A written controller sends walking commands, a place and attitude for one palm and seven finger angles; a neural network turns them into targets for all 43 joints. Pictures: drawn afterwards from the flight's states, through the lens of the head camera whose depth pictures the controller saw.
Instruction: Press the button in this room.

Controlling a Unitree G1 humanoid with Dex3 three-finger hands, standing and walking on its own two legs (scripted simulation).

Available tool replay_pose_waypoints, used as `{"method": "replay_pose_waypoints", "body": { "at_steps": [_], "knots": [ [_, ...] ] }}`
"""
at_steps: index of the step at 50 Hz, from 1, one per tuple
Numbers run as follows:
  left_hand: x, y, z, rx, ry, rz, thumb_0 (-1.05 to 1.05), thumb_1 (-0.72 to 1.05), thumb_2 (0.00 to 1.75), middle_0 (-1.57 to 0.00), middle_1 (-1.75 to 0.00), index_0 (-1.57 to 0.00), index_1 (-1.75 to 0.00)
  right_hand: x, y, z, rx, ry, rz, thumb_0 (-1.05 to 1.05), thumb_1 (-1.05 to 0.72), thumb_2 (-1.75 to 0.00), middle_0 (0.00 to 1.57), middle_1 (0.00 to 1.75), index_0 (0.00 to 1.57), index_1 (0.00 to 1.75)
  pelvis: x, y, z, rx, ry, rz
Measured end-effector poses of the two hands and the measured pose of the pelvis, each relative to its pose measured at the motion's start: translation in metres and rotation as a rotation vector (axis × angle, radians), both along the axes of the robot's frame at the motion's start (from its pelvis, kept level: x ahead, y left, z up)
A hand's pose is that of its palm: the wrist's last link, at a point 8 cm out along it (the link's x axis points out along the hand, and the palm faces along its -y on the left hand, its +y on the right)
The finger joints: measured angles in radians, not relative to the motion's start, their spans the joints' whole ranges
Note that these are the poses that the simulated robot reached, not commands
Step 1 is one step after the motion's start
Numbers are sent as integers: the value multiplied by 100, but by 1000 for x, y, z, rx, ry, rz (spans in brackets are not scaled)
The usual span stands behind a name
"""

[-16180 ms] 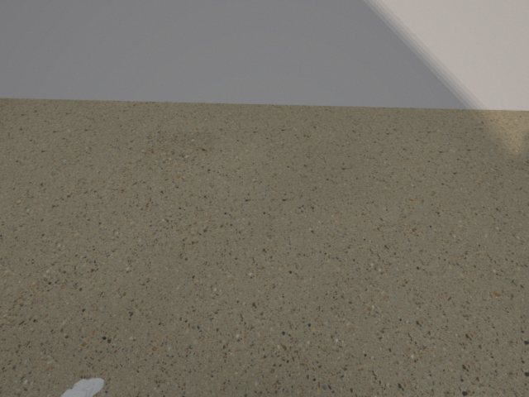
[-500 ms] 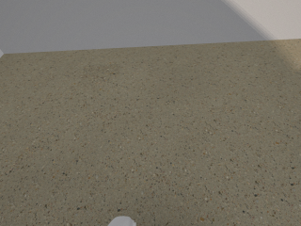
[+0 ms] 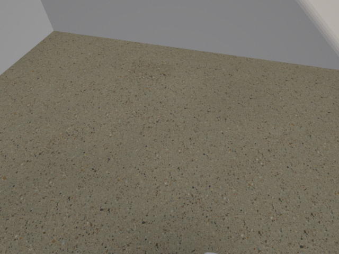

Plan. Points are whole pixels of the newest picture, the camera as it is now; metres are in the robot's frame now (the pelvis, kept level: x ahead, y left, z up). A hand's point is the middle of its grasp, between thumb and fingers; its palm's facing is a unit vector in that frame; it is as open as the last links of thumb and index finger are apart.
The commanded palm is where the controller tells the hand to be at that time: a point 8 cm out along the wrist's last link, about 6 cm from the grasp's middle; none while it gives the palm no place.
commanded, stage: turn or walk to find it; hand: left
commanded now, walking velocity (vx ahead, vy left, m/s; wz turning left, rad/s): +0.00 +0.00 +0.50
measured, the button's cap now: out of the picture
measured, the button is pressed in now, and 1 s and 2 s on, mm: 0 0 0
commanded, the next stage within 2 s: none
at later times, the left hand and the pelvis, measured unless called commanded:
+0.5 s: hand out of the picture -0.03 +0.17 -0.16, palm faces +0.30 -0.92 -0.25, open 7.4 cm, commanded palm none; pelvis -0.02 -0.03 +0.00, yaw +16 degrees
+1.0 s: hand out of the picture -0.03 +0.21 -0.15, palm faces +0.49 -0.82 -0.29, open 7.4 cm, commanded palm none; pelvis -0.03 -0.03 -0.01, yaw +30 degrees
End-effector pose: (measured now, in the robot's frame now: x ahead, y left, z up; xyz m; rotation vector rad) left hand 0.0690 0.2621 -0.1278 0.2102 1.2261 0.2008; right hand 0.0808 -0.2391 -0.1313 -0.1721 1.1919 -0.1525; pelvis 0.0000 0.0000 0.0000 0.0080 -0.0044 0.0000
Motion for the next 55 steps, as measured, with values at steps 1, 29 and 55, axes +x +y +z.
{"method": "replay_pose_waypoints", "body": {
  "at_steps": [1, 29, 55],
  "knots": [
    [3, -4, 2, 3, -16, 0, 1, 91, 90, -20, -30, -19, -30, -2, -3, -3, 7, 6, 2, 1, -90, -90, 21, 30, 20, 30, -1, -3, -1, 3, 1, 9],
    [-158, -24, -23, -43, 84, 360, 1, 90, 90, -21, -30, -20, -30, 43, 9, -9, -48, 51, 330, 1, -91, -90, 20, 30, 20, 29, -30, -10, -14, -2, 7, 332],
    [-150, -50, 18, 64, -108, 526, 1, 90, 90, -20, -30, -20, -30, 75, 8, -24, 1, 97, 529, 1, -91, -90, 20, 30, 20, 30, -28, -45, -5, 22, -1, 600]
  ]
}}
